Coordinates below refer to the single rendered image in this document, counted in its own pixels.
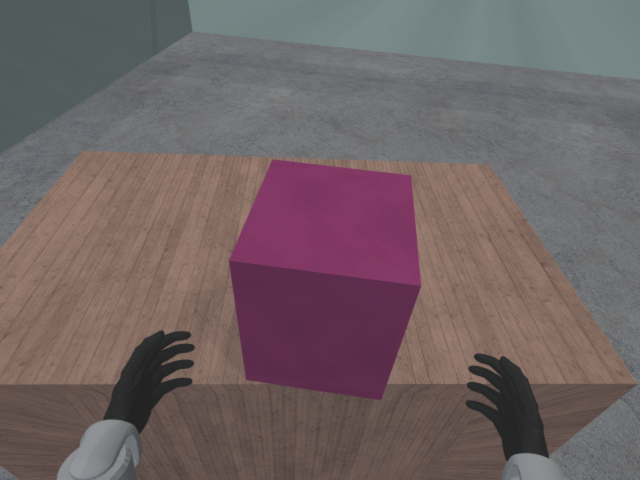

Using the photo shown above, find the robot right hand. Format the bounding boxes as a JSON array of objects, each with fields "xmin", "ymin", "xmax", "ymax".
[{"xmin": 466, "ymin": 354, "xmax": 549, "ymax": 461}]

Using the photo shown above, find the left robot forearm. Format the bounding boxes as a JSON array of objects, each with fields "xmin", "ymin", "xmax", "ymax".
[{"xmin": 57, "ymin": 419, "xmax": 142, "ymax": 480}]

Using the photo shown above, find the robot left hand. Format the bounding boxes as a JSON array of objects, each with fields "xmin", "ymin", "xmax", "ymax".
[{"xmin": 103, "ymin": 330, "xmax": 195, "ymax": 434}]

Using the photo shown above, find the pedestal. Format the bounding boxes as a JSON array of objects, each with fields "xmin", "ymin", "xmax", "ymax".
[{"xmin": 0, "ymin": 151, "xmax": 638, "ymax": 480}]

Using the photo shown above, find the carton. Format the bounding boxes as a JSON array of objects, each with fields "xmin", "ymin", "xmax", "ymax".
[{"xmin": 229, "ymin": 159, "xmax": 421, "ymax": 400}]

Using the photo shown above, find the right robot forearm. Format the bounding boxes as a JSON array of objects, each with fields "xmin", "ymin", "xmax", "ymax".
[{"xmin": 501, "ymin": 453, "xmax": 567, "ymax": 480}]

